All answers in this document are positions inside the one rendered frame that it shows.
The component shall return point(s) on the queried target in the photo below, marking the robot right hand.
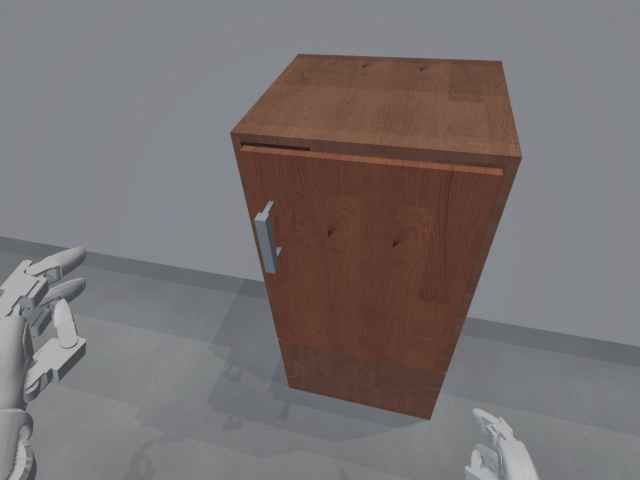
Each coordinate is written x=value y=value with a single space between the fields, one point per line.
x=512 y=460

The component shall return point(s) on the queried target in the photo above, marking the robot left forearm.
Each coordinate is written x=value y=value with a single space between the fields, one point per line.
x=17 y=461

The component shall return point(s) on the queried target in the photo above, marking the handle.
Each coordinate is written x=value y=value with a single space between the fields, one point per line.
x=269 y=252

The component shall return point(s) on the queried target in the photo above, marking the robot left hand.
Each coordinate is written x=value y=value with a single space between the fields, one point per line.
x=26 y=308

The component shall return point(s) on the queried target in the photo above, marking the cupboard door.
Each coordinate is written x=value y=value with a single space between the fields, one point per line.
x=377 y=252

